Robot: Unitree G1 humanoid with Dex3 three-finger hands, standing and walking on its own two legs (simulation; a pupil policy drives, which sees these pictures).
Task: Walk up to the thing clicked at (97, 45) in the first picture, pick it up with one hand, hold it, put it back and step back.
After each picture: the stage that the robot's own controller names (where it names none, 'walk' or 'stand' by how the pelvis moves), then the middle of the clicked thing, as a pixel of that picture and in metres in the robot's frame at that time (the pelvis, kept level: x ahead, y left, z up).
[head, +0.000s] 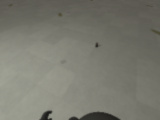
stand; (96, 45) +1.79 -0.14 -0.72
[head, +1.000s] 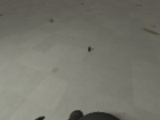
walk; (89, 49) +1.66 +0.16 -0.71
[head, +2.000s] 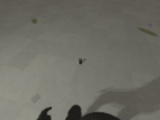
walk; (80, 61) +1.10 +0.25 -0.71
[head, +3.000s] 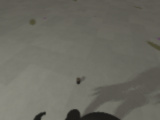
walk; (78, 80) +0.67 +0.18 -0.70
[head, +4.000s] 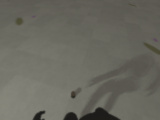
walk; (73, 94) +0.42 +0.16 -0.71
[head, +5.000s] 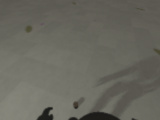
stand; (75, 105) +0.33 +0.16 -0.72
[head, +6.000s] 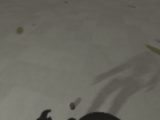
stand; (72, 106) +0.30 +0.20 -0.72
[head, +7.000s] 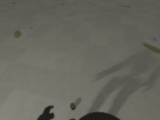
stand; (72, 106) +0.31 +0.21 -0.72
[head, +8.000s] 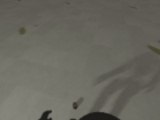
stand; (75, 105) +0.32 +0.17 -0.73
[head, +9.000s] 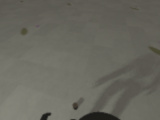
stand; (75, 106) +0.32 +0.17 -0.73
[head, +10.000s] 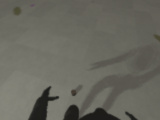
go down; (73, 92) +0.36 +0.16 -0.68
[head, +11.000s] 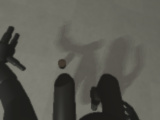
go down; (62, 64) +0.42 +0.20 -0.29
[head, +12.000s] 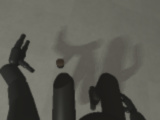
close in; (60, 63) +0.42 +0.20 -0.28
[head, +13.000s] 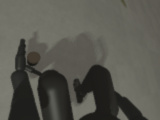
close in; (33, 59) +0.41 +0.24 -0.23
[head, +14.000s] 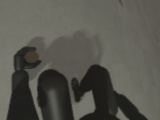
close; (30, 58) +0.40 +0.24 -0.23
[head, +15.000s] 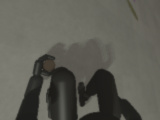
lift; (47, 65) +0.34 +0.22 -0.19
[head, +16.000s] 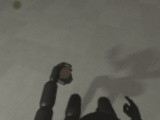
lift; (66, 76) +0.32 +0.17 +0.02
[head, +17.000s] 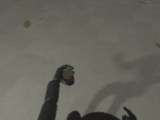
hold; (69, 77) +0.32 +0.16 +0.02
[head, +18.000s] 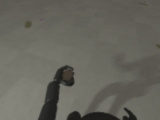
hold; (69, 78) +0.32 +0.17 +0.01
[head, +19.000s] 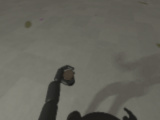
hold; (69, 78) +0.32 +0.16 +0.02
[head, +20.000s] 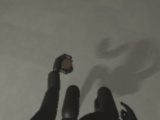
crouch; (67, 66) +0.40 +0.16 -0.06
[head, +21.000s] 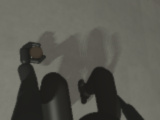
lower; (37, 55) +0.43 +0.24 -0.21
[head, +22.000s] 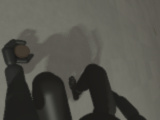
lower; (22, 53) +0.44 +0.25 -0.24
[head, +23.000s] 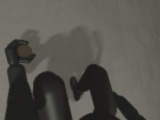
lower; (24, 53) +0.44 +0.25 -0.23
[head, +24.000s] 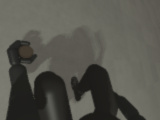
lower; (26, 54) +0.43 +0.25 -0.23
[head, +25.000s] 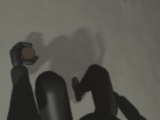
loosen; (28, 55) +0.43 +0.25 -0.23
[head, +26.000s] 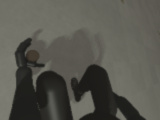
withdraw; (32, 57) +0.42 +0.23 -0.24
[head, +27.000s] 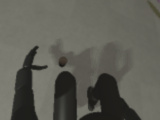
stand; (62, 62) +0.43 +0.19 -0.28
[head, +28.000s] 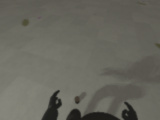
stand; (77, 100) +0.36 +0.12 -0.64
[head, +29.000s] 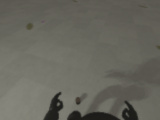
stand; (78, 100) +0.37 +0.13 -0.67
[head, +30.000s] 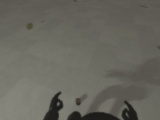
stand; (78, 101) +0.36 +0.13 -0.67
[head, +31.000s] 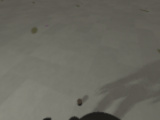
stand; (79, 102) +0.39 +0.13 -0.72
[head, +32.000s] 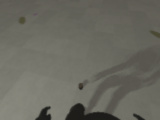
walk; (80, 86) +0.49 +0.14 -0.70
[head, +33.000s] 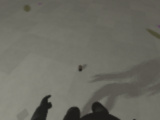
walk; (80, 68) +0.78 +0.12 -0.70
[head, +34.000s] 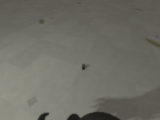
stand; (83, 66) +1.03 +0.15 -0.70
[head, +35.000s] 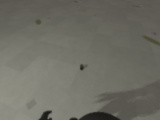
stand; (81, 67) +1.00 +0.18 -0.73
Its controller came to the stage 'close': yes
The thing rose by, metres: 0.72
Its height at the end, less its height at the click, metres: +0.00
